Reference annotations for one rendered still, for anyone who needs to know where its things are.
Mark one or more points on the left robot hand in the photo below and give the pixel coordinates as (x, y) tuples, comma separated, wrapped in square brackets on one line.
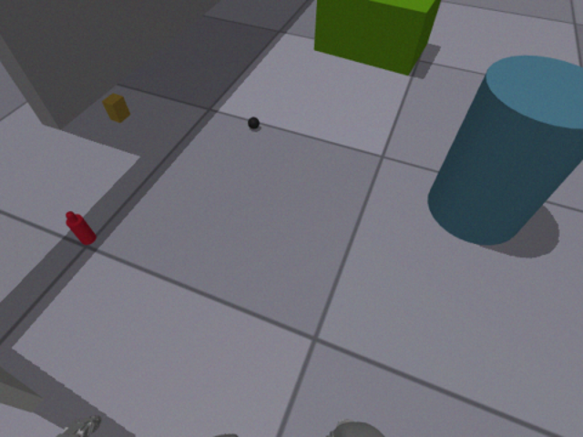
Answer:
[(81, 428)]

